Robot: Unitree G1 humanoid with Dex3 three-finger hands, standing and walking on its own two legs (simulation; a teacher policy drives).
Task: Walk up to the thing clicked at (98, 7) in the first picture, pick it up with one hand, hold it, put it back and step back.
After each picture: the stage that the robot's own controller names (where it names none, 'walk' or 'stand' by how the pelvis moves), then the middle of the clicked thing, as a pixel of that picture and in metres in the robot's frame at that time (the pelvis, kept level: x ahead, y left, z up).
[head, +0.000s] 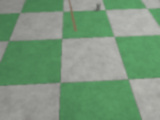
stand; (98, 6) +2.30 -0.23 -0.72
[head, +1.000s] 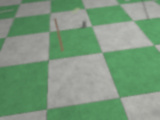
walk; (84, 23) +2.16 +0.13 -0.70
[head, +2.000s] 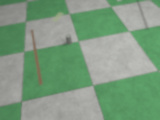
walk; (68, 39) +1.49 +0.31 -0.72
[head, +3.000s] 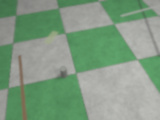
walk; (63, 72) +0.97 +0.27 -0.72
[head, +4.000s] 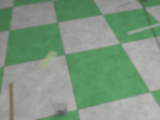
walk; (62, 109) +0.58 +0.23 -0.71
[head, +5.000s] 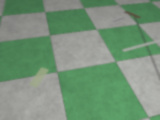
stand; out of the picture +0.40 +0.21 -0.71
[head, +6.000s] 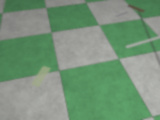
stand; out of the picture +0.36 +0.21 -0.72
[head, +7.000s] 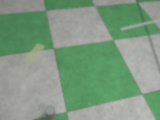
walk; (50, 112) +0.47 +0.19 -0.68
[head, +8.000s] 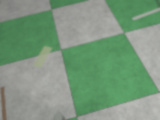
walk; (59, 119) +0.37 +0.26 -0.68
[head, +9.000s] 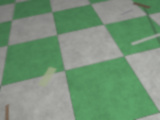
walk; out of the picture +0.41 +0.25 -0.70
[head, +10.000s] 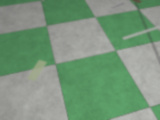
stand; out of the picture +0.37 +0.23 -0.70
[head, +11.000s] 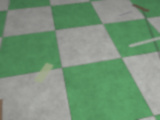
stand; out of the picture +0.39 +0.21 -0.72
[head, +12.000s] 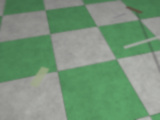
stand; out of the picture +0.38 +0.23 -0.72
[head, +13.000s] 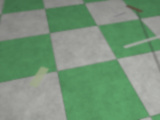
stand; out of the picture +0.36 +0.23 -0.73
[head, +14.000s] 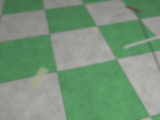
go down; out of the picture +0.36 +0.23 -0.73
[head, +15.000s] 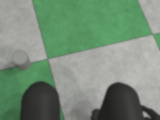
go down; (22, 60) +0.45 +0.26 -0.33
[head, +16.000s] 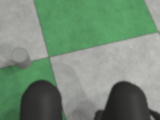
approach; (21, 58) +0.44 +0.26 -0.29
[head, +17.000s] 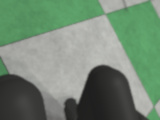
close in; out of the picture +0.43 +0.29 -0.22
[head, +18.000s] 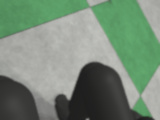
close; out of the picture +0.42 +0.31 -0.22
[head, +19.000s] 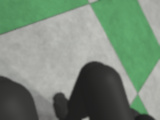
lift; out of the picture +0.42 +0.31 -0.23
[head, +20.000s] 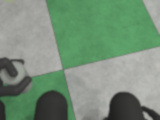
lift; (18, 79) +0.34 +0.24 -0.06
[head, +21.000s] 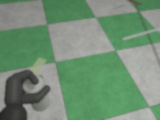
hold; (37, 94) +0.32 +0.17 +0.01
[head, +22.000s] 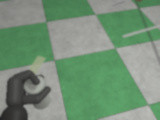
hold; (38, 93) +0.33 +0.17 +0.00
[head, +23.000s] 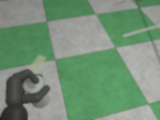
hold; (37, 92) +0.33 +0.18 +0.00
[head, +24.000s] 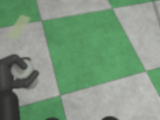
crouch; (26, 75) +0.39 +0.20 -0.07
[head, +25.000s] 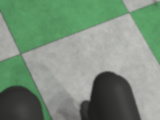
lower; out of the picture +0.47 +0.29 -0.13
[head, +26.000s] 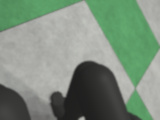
lower; out of the picture +0.42 +0.31 -0.23
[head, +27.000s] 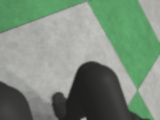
lower; out of the picture +0.42 +0.32 -0.22
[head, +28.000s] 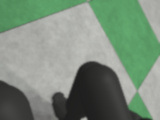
lower; out of the picture +0.42 +0.31 -0.23
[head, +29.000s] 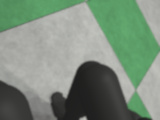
lower; out of the picture +0.42 +0.32 -0.22
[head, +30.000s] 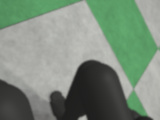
open; out of the picture +0.42 +0.31 -0.23
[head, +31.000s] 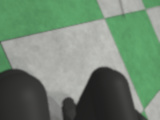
stand; out of the picture +0.42 +0.29 -0.24
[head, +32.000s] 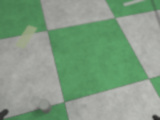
stand; (45, 106) +0.41 +0.23 -0.57
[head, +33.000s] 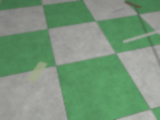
stand; out of the picture +0.39 +0.22 -0.67
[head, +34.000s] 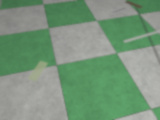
stand; out of the picture +0.40 +0.22 -0.67
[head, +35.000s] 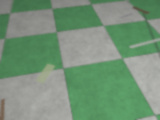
stand; out of the picture +0.40 +0.21 -0.71
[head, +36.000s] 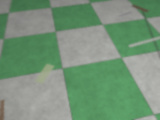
stand; out of the picture +0.39 +0.21 -0.72
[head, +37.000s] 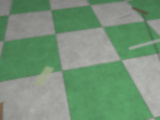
stand; out of the picture +0.38 +0.22 -0.73
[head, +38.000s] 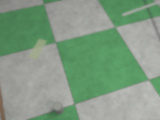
walk; (58, 108) +0.45 +0.20 -0.69
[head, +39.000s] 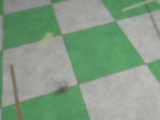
walk; (64, 86) +0.69 +0.24 -0.71
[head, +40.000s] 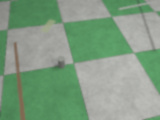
stand; (61, 62) +1.00 +0.22 -0.70
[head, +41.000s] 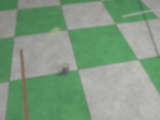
stand; (65, 69) +0.99 +0.20 -0.72
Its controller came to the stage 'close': yes
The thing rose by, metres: 0.70
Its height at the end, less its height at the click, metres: +0.00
